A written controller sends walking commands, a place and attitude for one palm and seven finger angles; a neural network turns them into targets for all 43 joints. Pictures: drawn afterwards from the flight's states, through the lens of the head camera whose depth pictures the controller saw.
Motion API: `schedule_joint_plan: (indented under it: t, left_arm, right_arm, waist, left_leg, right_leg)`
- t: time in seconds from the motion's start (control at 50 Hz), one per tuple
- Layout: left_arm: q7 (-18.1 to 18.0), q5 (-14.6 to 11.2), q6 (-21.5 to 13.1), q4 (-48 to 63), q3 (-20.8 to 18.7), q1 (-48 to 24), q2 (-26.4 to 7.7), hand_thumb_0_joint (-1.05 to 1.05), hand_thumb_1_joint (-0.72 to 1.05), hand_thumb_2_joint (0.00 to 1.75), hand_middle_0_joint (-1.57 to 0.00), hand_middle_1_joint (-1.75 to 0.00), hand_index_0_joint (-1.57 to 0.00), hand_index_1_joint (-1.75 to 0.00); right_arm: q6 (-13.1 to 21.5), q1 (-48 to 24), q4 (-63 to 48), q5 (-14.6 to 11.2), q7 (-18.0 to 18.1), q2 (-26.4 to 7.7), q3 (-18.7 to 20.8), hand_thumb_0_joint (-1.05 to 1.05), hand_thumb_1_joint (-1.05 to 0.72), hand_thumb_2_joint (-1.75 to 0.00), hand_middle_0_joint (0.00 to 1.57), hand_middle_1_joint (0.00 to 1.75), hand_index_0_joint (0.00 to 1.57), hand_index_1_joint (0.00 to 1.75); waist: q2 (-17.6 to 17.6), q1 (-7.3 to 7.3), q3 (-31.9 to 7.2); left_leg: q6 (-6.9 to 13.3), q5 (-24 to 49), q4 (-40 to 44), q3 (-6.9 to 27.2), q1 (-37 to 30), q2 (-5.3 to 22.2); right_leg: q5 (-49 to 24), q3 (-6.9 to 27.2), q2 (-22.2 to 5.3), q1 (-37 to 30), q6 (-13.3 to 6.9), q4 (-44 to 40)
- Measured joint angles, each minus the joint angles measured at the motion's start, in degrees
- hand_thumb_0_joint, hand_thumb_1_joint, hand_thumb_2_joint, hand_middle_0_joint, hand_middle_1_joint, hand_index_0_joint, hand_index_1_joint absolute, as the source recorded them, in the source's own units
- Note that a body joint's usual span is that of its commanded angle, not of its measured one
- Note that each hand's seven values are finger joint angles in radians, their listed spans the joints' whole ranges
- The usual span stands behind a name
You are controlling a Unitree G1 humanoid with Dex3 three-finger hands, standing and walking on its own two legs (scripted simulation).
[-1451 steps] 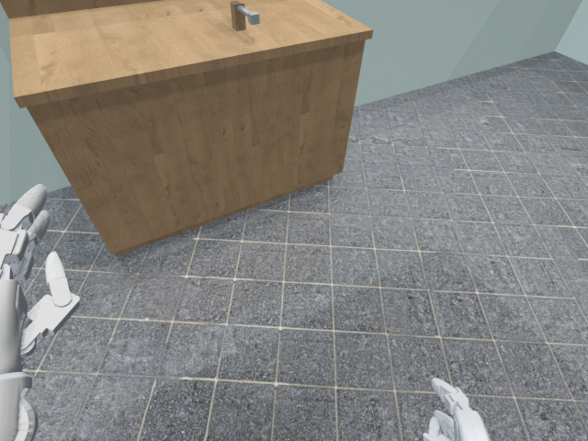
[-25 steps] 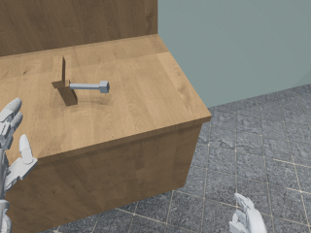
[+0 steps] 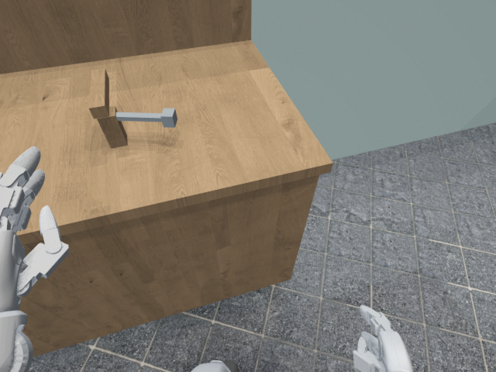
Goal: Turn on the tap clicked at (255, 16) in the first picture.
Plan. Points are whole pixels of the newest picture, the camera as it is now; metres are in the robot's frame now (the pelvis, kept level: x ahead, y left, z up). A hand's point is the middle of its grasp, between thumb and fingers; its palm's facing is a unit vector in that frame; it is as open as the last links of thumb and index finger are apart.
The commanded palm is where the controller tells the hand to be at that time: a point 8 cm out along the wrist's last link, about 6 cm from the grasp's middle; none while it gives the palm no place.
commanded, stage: step back with the hand held close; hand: left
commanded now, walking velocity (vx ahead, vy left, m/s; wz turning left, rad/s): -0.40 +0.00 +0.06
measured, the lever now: (169, 117) +0.56 +0.23 +0.08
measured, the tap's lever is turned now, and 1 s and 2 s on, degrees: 71 71 71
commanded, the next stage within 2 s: stop stepping back and stand still in 0.22 s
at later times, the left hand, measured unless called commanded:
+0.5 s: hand (26, 367) +0.10 +0.22 +0.16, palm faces +0.37 -0.81 -0.46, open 7.4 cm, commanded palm +0.05 +0.26 +0.18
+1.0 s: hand out of the picture +0.03 +0.23 +0.17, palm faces +0.49 -0.80 -0.34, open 7.4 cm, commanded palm -0.02 +0.27 +0.18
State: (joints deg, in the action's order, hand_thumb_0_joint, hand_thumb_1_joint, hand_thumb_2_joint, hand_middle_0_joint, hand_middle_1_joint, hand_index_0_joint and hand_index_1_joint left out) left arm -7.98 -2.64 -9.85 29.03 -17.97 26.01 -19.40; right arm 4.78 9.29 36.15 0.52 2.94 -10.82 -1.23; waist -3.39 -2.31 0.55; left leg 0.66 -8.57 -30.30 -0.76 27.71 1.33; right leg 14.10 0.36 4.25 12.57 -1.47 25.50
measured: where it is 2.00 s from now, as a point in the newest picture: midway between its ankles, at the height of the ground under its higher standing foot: outside the picture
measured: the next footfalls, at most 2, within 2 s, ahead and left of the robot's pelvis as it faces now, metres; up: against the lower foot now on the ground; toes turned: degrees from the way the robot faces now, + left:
left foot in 0.18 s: +0.02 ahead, +0.12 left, +0.00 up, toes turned +3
right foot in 0.44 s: -0.04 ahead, -0.10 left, +0.00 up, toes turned +7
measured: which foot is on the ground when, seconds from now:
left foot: up 0.00-0.16, down 0.18-0.44, up 0.46-0.70, down 0.72-1.00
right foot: down 0.00-0.20, up 0.22-0.42, down 0.44-1.00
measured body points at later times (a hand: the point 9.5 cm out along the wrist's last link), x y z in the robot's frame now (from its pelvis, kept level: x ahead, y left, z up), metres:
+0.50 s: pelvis -0.10 -0.02 +0.00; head -0.07 -0.03 +0.45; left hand +0.07 +0.26 +0.19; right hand +0.06 -0.24 -0.10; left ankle -0.05 +0.11 -0.71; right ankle -0.06 -0.11 -0.73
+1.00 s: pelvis -0.15 -0.03 +0.00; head -0.16 -0.04 +0.45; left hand +0.00 +0.27 +0.19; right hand +0.02 -0.25 -0.10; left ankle -0.16 +0.10 -0.72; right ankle -0.07 -0.10 -0.73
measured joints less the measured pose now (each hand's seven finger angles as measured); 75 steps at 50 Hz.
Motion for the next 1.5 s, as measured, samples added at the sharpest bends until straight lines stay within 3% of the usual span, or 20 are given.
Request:
schedule_joint_plan:
  t: [0.06, 0.1, 0.14, 0.18, 0.2, 0.3, 0.42, 0.5, 0.58, 0.68, 0.72, 0.74, 0.8, 0.84, 0.9, 0.96, 1.04, 1.14, 1.26, 1.5]
  left_arm:
    - [0.9, 0.0, 0.0, 0.8, 2.1, 0.4, -0.1, 0.02, 0.89, 0.9, -0.21, -0.3, -0.21, -0.3]
    - [1.3, 0.1, -0.4, 1.5, 1.9, 1.3, -0.8, 0.02, 0.89, 0.9, -0.21, -0.3, -0.21, -0.3]
    - [1.2, 0.1, -0.6, 2.1, 0.8, 1.9, -1.8, 0.01, 0.89, 0.9, -0.22, -0.3, -0.21, -0.3]
    - [0.9, -0.3, -0.6, 3.5, -0.4, 2.3, -2.8, 0.01, 0.89, 0.9, -0.22, -0.3, -0.21, -0.3]
    - [0.7, -0.5, -0.6, 4.0, -1.1, 2.1, -3.7, 0.01, 0.89, 0.9, -0.22, -0.3, -0.21, -0.3]
    - [0.3, -0.8, 0.6, 4.5, -3.2, 1.5, -4.9, 0.02, 0.89, 0.9, -0.22, -0.3, -0.21, -0.3]
    - [0.0, -0.6, 1.7, 5.0, -2.5, 4.3, -3.6, 0.02, 0.89, 0.9, -0.21, -0.3, -0.21, -0.3]
    - [0.1, 0.1, 2.9, 2.7, -1.6, 4.1, -2.4, 0.01, 0.89, 0.9, -0.21, -0.3, -0.21, -0.3]
    - [-0.2, -0.1, 3.5, -0.5, -0.3, 2.8, -0.1, 0.01, 0.89, 0.9, -0.21, -0.3, -0.21, -0.3]
    - [-0.8, 0.0, 3.4, -2.2, 0.5, 2.2, 0.0, 0.02, 0.89, 0.9, -0.21, -0.3, -0.21, -0.3]
    - [-1.0, -0.3, 3.0, -0.2, 0.7, 2.8, -0.2, 0.02, 0.89, 0.9, -0.21, -0.3, -0.21, -0.3]
    - [-1.1, -0.3, 2.7, 0.4, 0.4, 2.7, -0.8, 0.02, 0.89, 0.9, -0.21, -0.3, -0.21, -0.3]
    - [-1.0, -0.2, 2.4, 0.1, -1.4, 3.5, -2.7, 0.02, 0.89, 0.9, -0.22, -0.3, -0.21, -0.3]
    - [-1.0, 0.1, 2.2, -0.9, -2.3, 3.5, -3.1, 0.02, 0.89, 0.9, -0.22, -0.3, -0.21, -0.3]
    - [-0.5, 0.3, 1.8, -3.1, -2.0, 1.0, -1.5, 0.01, 0.89, 0.9, -0.21, -0.3, -0.21, -0.3]
    - [0.2, 0.0, 1.7, -3.8, -0.4, -0.2, 1.0, 0.01, 0.89, 0.9, -0.21, -0.3, -0.21, -0.3]
    - [0.0, -0.2, 1.7, -2.1, 0.6, 0.9, 1.4, 0.02, 0.89, 0.9, -0.21, -0.3, -0.21, -0.3]
    - [-0.6, 0.9, 2.4, -3.6, 0.3, -0.5, -0.1, 0.02, 0.89, 0.9, -0.21, -0.3, -0.21, -0.3]
    - [-0.3, 1.0, 2.5, -4.2, -0.1, -1.5, 1.0, 0.02, 0.89, 0.9, -0.21, -0.3, -0.21, -0.3]
    - [-0.8, 0.0, 2.5, -1.7, -0.2, 0.6, -0.7, 0.02, 0.89, 0.9, -0.21, -0.3, -0.21, -0.3]
  right_arm:
    - [-1.2, -0.2, 0.6, -0.7, 0.1, 0.6, 0.2, 0.01, -0.9, -0.9, 0.21, 0.3, 0.2, 0.3]
    - [-2.1, -0.1, -0.3, -0.8, 0.4, 0.8, -0.1, 0.01, -0.9, -0.9, 0.21, 0.3, 0.2, 0.3]
    - [-2.6, -0.1, -1.6, -0.9, 0.8, 0.6, -0.2, 0.01, -0.9, -0.9, 0.21, 0.3, 0.2, 0.3]
    - [-2.6, -0.1, -3.3, -1.2, 1.0, -0.5, 0.3, 0.01, -0.9, -0.9, 0.21, 0.3, 0.2, 0.3]
    - [-2.4, -0.4, -3.6, -1.4, 1.1, -0.7, 0.9, 0.01, -0.9, -0.9, 0.21, 0.3, 0.2, 0.3]
    - [0.3, -1.1, -3.0, -0.8, -0.1, 0.1, 1.9, 0.01, -0.9, -0.9, 0.2, 0.3, 0.2, 0.3]
    - [1.8, 2.1, -3.1, -1.0, -0.7, 0.5, 1.0, 0.01, -0.9, -0.9, 0.2, 0.3, 0.2, 0.3]
    - [0.5, 2.7, -1.5, -1.1, -0.2, -0.3, 0.9, 0.01, -0.9, -0.9, 0.21, 0.3, 0.2, 0.3]
    - [0.0, 3.3, 1.9, -1.0, 0.5, -0.6, 0.8, 0.01, -0.9, -0.9, 0.21, 0.3, 0.2, 0.3]
    - [0.5, 5.4, 1.5, -0.8, 1.4, -1.9, 1.6, 0.01, -0.9, -0.9, 0.21, 0.3, 0.2, 0.3]
    - [1.1, 6.2, -0.3, -0.7, 1.5, -3.5, 2.3, 0.01, -0.9, -0.9, 0.21, 0.3, 0.2, 0.3]
    - [1.4, 6.0, -0.5, -0.8, 1.7, -3.6, 2.7, 0.01, -0.9, -0.9, 0.21, 0.3, 0.2, 0.3]
    - [1.8, 6.5, -0.1, -1.3, 1.6, -2.7, 3.1, 0.01, -0.9, -0.9, 0.2, 0.3, 0.2, 0.3]
    - [2.5, 7.5, 0.2, -1.4, 1.4, -2.4, 2.7, 0.01, -0.9, -0.9, 0.2, 0.3, 0.2, 0.3]
    - [2.1, 6.8, 1.7, -1.4, 0.6, -2.7, 2.5, 0.01, -0.9, -0.9, 0.2, 0.3, 0.2, 0.3]
    - [1.0, 5.4, 3.1, -1.3, 0.0, -2.3, 2.3, 0.01, -0.9, -0.9, 0.2, 0.3, 0.2, 0.3]
    - [0.8, 4.3, 1.5, -0.6, 0.3, -1.6, 0.8, 0.01, -0.9, -0.9, 0.2, 0.3, 0.2, 0.3]
    - [1.0, 3.6, 0.1, -0.7, 1.0, 0.2, -0.1, 0.01, -0.9, -0.9, 0.2, 0.3, 0.2, 0.3]
    - [1.4, 2.4, 0.1, -0.5, -0.2, 0.1, -0.2, 0.01, -0.9, -0.9, 0.21, 0.3, 0.2, 0.3]
    - [0.6, 1.8, -0.8, -0.6, 0.7, -1.5, 0.8, 0.01, -0.9, -0.9, 0.21, 0.3, 0.2, 0.3]
  waist:
    - [2.5, 0.59, -0.5]
    - [4.5, 1.62, -0.7]
    - [5.8, 2.79, -0.6]
    - [5.4, 3.77, -0.2]
    - [5.6, 4.02, 0.2]
    - [7.2, 3.0, 3.3]
    - [4.2, 2.5, 2.8]
    - [2.6, 1.59, 2.6]
    - [4.6, 1.98, 0.7]
    - [5.9, 4.43, -2.0]
    - [4.0, 5.3, -2.2]
    - [4.1, 5.57, -1.6]
    - [4.9, 5.05, -1.6]
    - [4.1, 4.85, -2.1]
    - [1.6, 3.88, -1.0]
    - [1.5, 2.79, -0.3]
    - [2.4, 2.62, 0.1]
    - [3.3, 1.93, 0.1]
    - [1.6, 1.65, 0.1]
    - [3.4, 2.15, 1.5]
  left_leg:
    - [-1.4, -10.9, -14.9, 0.6, 2.3, -2.0]
    - [-1.6, -13.7, -17.6, -0.1, 0.9, -2.4]
    - [-1.5, -11.7, -12.2, -0.8, -2.8, -2.1]
    - [-0.7, -1.2, -2.6, -0.8, -7.6, -0.6]
    - [-0.2, -2.4, -0.4, -0.9, -8.4, -0.8]
    - [0.3, -2.8, 2.6, -2.2, -9.1, -1.4]
    - [-0.8, 0.6, 3.9, -0.8, -7.9, 0.1]
    - [-1.1, -10.9, -11.1, 0.8, -2.4, -0.3]
    - [-1.0, -11.7, -24.4, 0.1, -1.2, -2.0]
    - [1.2, -14.7, -7.4, -2.1, -12.4, -0.9]
    - [2.8, -15.0, 2.6, -0.6, -17.6, 0.4]
    - [1.9, -10.9, 3.4, -0.2, -17.5, 0.4]
    - [-1.2, -9.3, 1.4, -0.5, -17.7, -0.2]
    - [-2.1, -10.3, -0.1, 0.3, -17.6, -0.1]
    - [-0.4, -13.9, -7.4, 1.8, -14.9, 0.8]
    - [0.7, -15.8, -14.3, 1.1, -11.6, -0.2]
    - [1.7, -13.3, -2.7, -0.1, -14.3, -0.1]
    - [0.0, -7.0, -0.4, -0.6, -15.0, -0.5]
    - [0.1, -8.3, -2.4, 1.1, -13.4, 0.1]
    - [-0.1, -6.1, 3.6, 0.4, -17.3, -1.4]
  right_leg:
    - [0.4, 0.5, -1.4, 1.1, -0.1, 0.3]
    - [0.1, 0.8, -2.5, 1.9, 0.1, 0.4]
    - [-0.1, 0.8, -3.4, 3.3, 0.4, 1.3]
    - [0.7, 0.2, -3.2, 5.4, 1.0, 4.0]
    - [1.4, 0.1, -3.4, 7.0, 1.4, 6.3]
    - [10.7, 2.0, -2.7, 12.3, 2.6, 17.5]
    - [6.9, -0.3, -2.6, 7.8, 2.6, 10.4]
    - [-2.6, -1.3, -2.4, 5.7, -0.7, 4.4]
    - [-4.2, -0.6, -4.0, 5.5, -1.3, 2.1]
    - [-5.5, -1.9, -5.5, 6.4, -0.9, 1.3]
    - [-3.6, -3.4, -4.5, 8.1, -0.5, 3.9]
    - [-1.1, -3.3, -4.6, 9.1, 0.0, 6.6]
    - [6.1, -2.1, -4.2, 10.0, 1.8, 13.3]
    - [4.2, -2.8, -3.7, 7.3, 2.0, 9.6]
    - [-3.0, -4.5, -2.4, 5.7, -1.6, 7.3]
    - [-2.8, -4.8, -2.5, 4.6, -2.6, 5.6]
    - [-3.1, -4.7, -2.6, 4.5, -1.9, 5.3]
    - [2.1, -2.3, -2.2, 4.3, 1.6, 7.1]
    - [-3.9, -3.0, -0.8, 2.8, -2.3, 2.3]
    - [-4.5, -1.3, -1.6, 0.7, -0.8, -1.0]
